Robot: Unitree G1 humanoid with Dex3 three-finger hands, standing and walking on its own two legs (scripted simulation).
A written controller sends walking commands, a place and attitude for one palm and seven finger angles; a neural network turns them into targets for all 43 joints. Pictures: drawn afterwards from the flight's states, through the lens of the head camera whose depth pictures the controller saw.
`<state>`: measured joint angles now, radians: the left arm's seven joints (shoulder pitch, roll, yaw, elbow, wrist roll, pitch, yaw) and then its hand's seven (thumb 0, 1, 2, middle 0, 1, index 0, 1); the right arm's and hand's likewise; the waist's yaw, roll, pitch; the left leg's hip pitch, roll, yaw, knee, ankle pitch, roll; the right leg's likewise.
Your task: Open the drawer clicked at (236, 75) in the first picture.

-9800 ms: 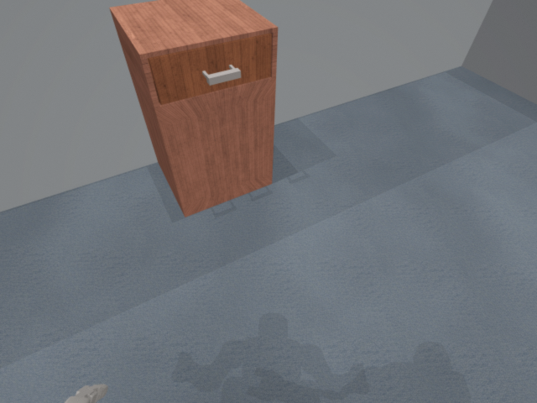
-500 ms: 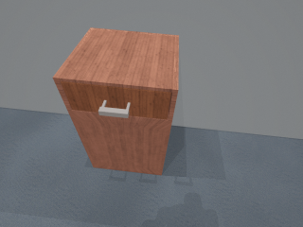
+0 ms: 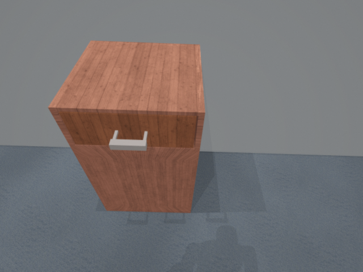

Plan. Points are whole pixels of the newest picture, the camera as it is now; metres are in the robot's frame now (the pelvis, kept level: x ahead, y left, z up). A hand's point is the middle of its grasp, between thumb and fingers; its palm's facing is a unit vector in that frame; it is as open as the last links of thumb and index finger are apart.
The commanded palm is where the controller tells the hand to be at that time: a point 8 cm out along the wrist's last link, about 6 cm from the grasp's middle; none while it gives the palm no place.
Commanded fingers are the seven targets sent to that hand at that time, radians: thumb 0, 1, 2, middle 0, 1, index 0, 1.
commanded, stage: look again from close up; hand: left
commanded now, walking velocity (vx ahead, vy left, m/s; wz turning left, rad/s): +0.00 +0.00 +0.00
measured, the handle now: (129, 139) +0.52 +0.20 -0.09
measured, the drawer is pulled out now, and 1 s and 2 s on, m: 0.00 0.00 0.00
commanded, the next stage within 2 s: raise the hand with hooked fingers in 0.54 s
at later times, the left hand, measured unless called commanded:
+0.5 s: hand out of the picture -0.01 +0.16 -0.18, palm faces +0.02 -0.98 -0.20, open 7.4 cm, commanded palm none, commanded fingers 0.00 0.90 0.90 -0.20 -0.30 -0.20 -0.30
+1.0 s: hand (116, 253) +0.17 +0.15 -0.05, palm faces -0.07 -0.32 -0.94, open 8.2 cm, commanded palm +0.13 +0.20 -0.03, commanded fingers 0.00 0.46 0.71 -0.23 -0.58 -0.23 -0.58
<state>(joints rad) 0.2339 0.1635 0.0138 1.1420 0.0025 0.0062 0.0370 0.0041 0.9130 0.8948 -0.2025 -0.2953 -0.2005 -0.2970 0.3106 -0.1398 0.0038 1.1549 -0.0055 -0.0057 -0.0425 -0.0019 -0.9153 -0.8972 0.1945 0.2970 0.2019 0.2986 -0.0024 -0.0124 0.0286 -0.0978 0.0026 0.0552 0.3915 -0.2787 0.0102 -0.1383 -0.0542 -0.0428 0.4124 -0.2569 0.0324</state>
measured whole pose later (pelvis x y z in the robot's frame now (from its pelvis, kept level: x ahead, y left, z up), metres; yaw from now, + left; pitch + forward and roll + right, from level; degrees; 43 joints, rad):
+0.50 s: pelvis -0.01 -0.01 -0.01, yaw -1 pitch -1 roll +1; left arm 0.29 0.14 -0.01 1.11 0.01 0.00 0.03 0.00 0.90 0.89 -0.20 -0.30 -0.20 -0.30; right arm 0.30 -0.16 0.02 1.08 -0.01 -0.01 -0.03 0.01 -0.92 -0.90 0.19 0.30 0.20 0.30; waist 0.00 0.02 0.02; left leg -0.15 0.01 0.07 0.49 -0.32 0.00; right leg -0.21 -0.05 -0.03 0.53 -0.31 0.02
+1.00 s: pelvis -0.03 -0.04 -0.03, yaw -3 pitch +8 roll +3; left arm 0.38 0.26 -0.09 0.07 0.92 -0.02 0.36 0.01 0.69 0.80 -0.21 -0.44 -0.21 -0.44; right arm 0.08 -0.27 -0.05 0.58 -0.03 -0.06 0.01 0.01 -0.91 -0.90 0.19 0.30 0.20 0.30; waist 0.06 0.00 -0.12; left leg -0.46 0.03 0.09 0.68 -0.36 -0.04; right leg -0.56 -0.02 0.02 0.78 -0.36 -0.03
